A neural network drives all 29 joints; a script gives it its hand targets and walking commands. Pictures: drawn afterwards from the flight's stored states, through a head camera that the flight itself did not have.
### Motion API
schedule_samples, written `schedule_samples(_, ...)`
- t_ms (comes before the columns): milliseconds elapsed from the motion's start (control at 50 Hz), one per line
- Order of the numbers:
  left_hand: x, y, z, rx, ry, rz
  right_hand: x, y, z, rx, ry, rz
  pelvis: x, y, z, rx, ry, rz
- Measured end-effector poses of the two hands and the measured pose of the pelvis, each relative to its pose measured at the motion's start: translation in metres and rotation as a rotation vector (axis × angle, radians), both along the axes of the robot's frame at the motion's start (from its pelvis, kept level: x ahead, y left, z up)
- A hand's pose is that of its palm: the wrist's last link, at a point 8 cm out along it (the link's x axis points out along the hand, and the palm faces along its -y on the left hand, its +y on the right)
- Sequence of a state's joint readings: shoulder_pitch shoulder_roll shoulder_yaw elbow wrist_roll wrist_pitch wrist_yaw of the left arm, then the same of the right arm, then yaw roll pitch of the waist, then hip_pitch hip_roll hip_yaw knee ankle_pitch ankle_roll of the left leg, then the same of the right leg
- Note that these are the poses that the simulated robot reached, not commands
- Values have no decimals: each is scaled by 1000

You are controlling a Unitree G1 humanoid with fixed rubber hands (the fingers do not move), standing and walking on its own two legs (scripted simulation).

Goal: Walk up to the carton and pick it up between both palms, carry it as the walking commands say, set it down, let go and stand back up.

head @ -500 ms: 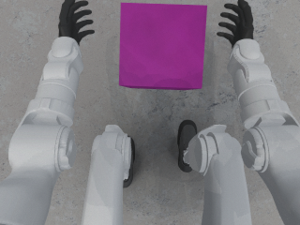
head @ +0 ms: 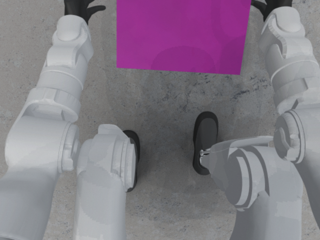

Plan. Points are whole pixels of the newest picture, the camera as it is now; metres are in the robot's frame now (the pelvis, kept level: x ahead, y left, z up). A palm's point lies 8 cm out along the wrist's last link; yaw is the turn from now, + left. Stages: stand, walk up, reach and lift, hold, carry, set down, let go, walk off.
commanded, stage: reach and lift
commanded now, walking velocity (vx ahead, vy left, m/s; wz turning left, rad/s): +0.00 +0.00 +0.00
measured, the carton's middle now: (176, 24) +0.52 -0.02 -0.25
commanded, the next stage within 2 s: none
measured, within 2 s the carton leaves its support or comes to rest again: leaves its support in 1.32 s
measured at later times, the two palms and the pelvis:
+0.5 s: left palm (89, 11) +0.53 +0.15 -0.18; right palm (261, 10) +0.53 -0.17 -0.18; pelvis +0.00 +0.00 +0.01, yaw +0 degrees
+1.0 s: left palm (97, 9) +0.53 +0.13 -0.18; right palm (259, 9) +0.53 -0.17 -0.18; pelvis +0.00 +0.00 +0.01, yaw +1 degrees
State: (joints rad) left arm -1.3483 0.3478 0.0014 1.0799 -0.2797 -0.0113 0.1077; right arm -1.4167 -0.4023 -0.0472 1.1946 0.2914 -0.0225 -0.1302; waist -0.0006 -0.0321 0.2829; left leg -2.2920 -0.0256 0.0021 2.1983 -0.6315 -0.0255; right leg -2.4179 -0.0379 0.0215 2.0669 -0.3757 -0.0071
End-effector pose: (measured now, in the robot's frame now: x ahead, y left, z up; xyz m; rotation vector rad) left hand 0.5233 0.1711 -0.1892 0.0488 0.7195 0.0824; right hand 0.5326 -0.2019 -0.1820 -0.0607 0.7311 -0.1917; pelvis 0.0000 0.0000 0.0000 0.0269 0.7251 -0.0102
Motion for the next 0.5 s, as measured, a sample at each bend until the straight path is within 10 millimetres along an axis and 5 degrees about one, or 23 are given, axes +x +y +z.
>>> schedule_samples(500,3,-24,9,-10,13,-32,-4,28,1,35,14,29,-2,1,7,3,4,2)
